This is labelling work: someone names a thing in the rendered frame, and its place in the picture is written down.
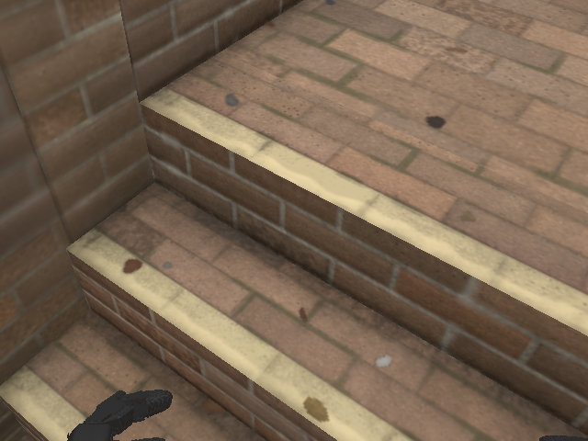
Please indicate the left robot hand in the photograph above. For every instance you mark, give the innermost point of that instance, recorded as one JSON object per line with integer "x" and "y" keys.
{"x": 115, "y": 414}

